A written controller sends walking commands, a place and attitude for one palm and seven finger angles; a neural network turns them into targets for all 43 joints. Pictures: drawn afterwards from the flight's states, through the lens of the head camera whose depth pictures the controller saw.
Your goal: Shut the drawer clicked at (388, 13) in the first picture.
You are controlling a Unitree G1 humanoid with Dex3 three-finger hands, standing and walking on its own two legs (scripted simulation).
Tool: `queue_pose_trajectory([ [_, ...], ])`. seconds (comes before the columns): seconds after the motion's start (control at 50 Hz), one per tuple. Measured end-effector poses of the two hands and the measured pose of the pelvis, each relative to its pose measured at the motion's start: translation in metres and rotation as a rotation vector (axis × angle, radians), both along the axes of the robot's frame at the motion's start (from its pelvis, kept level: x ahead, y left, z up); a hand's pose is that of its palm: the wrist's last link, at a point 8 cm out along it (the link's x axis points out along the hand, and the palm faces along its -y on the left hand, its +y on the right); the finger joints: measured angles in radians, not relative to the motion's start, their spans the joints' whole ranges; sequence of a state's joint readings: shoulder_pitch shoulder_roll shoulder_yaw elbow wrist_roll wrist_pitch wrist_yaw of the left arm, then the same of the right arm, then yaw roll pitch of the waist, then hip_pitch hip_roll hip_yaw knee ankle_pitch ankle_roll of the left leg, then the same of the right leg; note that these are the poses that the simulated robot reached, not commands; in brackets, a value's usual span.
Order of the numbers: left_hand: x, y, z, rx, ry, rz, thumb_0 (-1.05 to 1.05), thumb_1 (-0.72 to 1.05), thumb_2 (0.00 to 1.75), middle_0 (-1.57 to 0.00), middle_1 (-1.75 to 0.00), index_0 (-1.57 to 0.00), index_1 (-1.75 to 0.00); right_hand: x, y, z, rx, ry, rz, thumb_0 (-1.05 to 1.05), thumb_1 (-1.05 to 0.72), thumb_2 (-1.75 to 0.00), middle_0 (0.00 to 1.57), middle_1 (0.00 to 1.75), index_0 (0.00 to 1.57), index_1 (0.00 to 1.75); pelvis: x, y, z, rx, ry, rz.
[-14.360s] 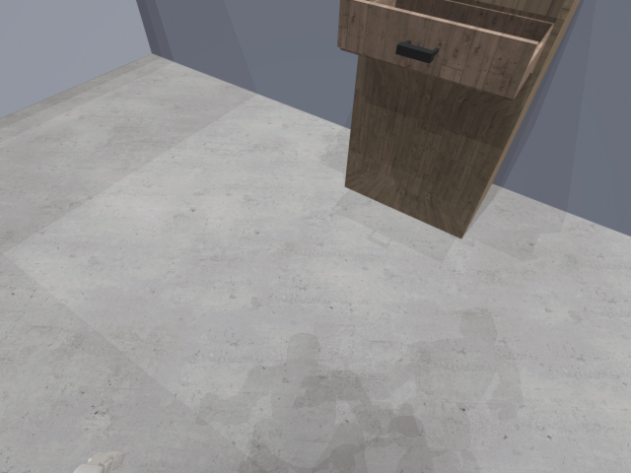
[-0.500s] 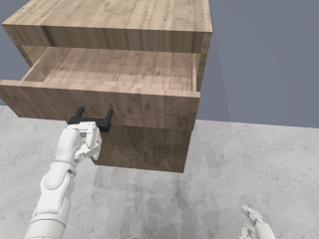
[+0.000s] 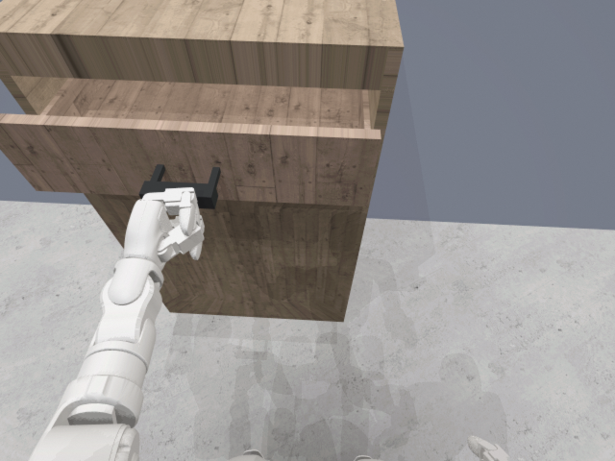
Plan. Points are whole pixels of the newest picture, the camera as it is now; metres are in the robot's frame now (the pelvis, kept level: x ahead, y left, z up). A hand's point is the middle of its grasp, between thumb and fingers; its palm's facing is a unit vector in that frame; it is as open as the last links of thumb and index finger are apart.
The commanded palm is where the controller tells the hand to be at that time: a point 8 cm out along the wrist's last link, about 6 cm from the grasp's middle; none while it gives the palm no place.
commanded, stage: push the drawer shut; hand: left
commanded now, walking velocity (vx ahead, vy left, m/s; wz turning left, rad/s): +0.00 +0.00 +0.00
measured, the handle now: (183, 183) +0.48 +0.18 +0.07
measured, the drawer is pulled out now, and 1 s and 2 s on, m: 0.10 0.00 0.00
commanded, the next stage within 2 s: pull the fist back off the drawer in 1.34 s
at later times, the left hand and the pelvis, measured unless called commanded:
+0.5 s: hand (205, 196) +0.46 +0.14 +0.07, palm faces -0.05 -1.00 -0.04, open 3.0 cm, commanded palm +0.44 +0.20 +0.07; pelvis +0.00 +0.01 -0.01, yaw -1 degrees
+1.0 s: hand (205, 171) +0.51 +0.15 +0.07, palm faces -0.06 -1.00 -0.02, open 2.8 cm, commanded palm +0.51 +0.20 +0.07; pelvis +0.00 +0.01 -0.02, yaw -1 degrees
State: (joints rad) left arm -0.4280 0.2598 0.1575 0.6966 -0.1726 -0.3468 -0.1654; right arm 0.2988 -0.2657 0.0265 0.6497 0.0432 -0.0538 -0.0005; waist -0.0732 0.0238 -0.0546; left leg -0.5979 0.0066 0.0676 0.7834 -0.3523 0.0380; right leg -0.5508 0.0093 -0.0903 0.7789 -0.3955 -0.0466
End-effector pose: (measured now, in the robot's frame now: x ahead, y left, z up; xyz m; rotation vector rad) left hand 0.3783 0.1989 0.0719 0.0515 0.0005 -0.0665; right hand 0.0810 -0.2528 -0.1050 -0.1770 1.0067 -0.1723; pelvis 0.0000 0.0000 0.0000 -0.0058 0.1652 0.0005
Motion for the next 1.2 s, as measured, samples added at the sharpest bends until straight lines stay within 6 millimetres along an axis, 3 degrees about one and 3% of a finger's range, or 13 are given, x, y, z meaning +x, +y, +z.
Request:
queue_pose_trajectory([
  [0.88,0.106,0.002,0.002,-0.029,0.029,0.003,-0.01,0.76,0.85,-1.4,-1.6,-1.4,-1.6,-0.096,-0.002,-0.009,-0.04,0.29,-0.122,0.01,-0.91,-0.9,0.2,0.3,0.2,0.3,-0.001,0.005,-0.014,-0.023,0.128,-0.017],
  [1.2,0.114,0.014,-0.002,-0.021,0.04,0.017,-0.08,0.57,0.88,-1.4,-1.6,-1.4,-1.6,-0.115,0.003,-0.014,-0.063,0.348,-0.088,0.01,-0.91,-0.9,0.2,0.3,0.2,0.3,-0.012,0.009,-0.024,-0.049,0.17,0.014],
])
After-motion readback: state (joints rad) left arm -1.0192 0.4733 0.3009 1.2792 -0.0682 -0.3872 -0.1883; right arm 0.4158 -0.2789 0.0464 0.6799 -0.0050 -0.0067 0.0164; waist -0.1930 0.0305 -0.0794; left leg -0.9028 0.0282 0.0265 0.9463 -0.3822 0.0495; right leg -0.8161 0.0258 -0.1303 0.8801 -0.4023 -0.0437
